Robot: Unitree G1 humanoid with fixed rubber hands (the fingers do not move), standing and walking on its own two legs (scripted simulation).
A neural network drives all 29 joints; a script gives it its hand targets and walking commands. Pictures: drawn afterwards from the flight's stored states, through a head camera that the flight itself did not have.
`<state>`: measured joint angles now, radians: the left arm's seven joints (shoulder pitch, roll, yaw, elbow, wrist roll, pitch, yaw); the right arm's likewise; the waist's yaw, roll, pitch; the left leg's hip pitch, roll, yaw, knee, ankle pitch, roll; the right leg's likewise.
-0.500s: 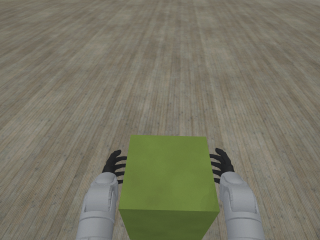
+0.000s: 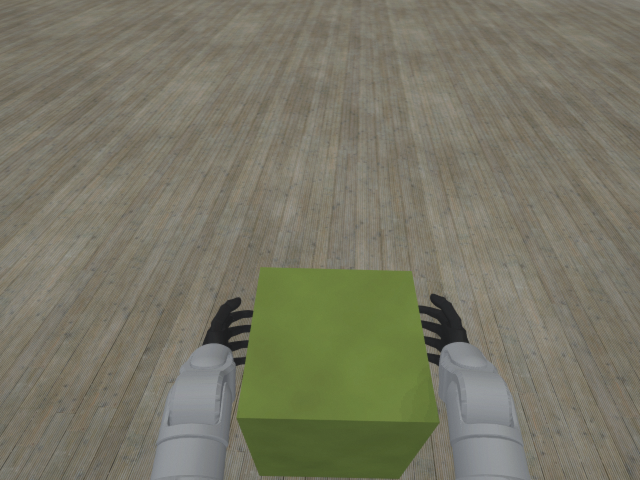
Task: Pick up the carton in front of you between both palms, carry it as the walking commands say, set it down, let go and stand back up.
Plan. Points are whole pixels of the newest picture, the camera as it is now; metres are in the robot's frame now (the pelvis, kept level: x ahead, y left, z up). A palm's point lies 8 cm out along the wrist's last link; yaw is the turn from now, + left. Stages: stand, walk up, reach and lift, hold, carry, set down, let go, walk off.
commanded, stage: hold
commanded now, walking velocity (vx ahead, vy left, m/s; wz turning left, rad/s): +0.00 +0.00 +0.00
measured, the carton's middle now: (332, 377) +0.30 +0.00 -0.05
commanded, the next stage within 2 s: set down in 0.86 s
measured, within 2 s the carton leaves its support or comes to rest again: neither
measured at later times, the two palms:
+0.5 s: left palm (204, 371) +0.27 +0.16 +0.04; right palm (450, 369) +0.26 -0.14 +0.05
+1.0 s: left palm (222, 345) +0.30 +0.14 +0.04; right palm (461, 364) +0.27 -0.16 +0.05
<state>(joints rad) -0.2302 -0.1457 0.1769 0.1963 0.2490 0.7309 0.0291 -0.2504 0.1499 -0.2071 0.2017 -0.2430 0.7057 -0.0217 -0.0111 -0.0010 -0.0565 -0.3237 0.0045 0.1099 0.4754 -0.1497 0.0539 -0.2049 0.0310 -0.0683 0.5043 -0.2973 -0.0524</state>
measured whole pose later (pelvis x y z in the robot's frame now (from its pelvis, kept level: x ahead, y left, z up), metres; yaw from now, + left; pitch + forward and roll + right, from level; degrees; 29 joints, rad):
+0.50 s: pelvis -0.02 +0.01 +0.00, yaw -1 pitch -10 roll +0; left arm -0.27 -0.15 0.21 0.26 0.29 0.72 0.02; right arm -0.30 0.16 -0.26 0.31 -0.27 0.66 -0.01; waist -0.01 -0.02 0.07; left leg -0.14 -0.01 0.12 0.42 -0.12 0.07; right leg -0.04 0.02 -0.04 0.47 -0.27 -0.04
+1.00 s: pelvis -0.01 +0.02 +0.00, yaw -6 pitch -10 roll +0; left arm -0.36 -0.18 0.31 0.40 0.34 0.70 0.01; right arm -0.37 0.18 -0.37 0.43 -0.33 0.64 0.01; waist 0.00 -0.03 0.04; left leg -0.11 -0.06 0.08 0.44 -0.16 0.08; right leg -0.03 0.04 0.05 0.50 -0.29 -0.02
